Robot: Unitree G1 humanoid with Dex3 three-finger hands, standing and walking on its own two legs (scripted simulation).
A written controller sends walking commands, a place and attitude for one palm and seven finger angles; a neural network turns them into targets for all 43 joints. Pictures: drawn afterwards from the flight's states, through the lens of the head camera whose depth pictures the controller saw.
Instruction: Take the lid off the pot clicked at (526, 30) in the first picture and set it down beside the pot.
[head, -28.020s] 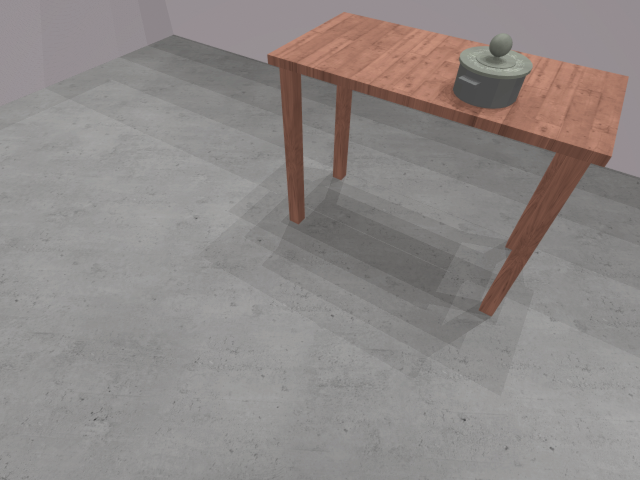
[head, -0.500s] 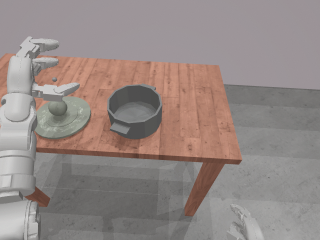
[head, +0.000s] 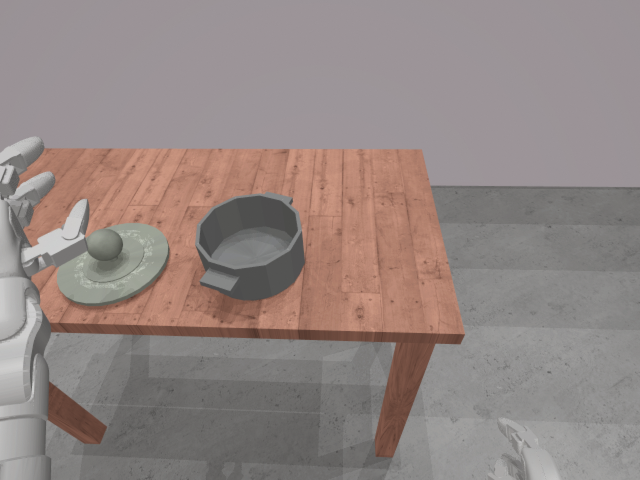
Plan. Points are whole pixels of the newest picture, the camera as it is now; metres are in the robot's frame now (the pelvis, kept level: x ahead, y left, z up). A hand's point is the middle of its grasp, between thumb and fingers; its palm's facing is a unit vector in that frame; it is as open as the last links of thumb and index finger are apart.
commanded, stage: draw the hand back to the body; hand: left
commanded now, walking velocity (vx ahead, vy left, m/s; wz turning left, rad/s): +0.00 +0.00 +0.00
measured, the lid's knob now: (104, 244) +0.44 +0.40 +0.02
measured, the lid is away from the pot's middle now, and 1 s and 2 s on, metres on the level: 0.24 0.24 0.24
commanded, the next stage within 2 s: step back with the hand held close in 1.06 s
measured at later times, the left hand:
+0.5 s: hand (51, 286) +0.24 +0.28 +0.18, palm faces +0.47 -0.84 -0.28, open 7.5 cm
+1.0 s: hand (25, 368) +0.17 +0.27 +0.17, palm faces +0.41 -0.85 -0.34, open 7.4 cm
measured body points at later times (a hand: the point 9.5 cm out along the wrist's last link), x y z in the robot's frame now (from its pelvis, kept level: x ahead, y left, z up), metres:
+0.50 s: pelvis +0.00 +0.01 +0.00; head -0.02 -0.01 +0.45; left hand +0.21 +0.32 +0.20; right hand +0.20 -0.21 -0.08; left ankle +0.02 +0.15 -0.74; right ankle -0.06 -0.10 -0.74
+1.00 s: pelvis -0.01 +0.03 +0.00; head -0.04 +0.02 +0.45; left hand +0.14 +0.31 +0.19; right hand +0.19 -0.18 -0.08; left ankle +0.02 +0.15 -0.74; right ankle -0.06 -0.10 -0.74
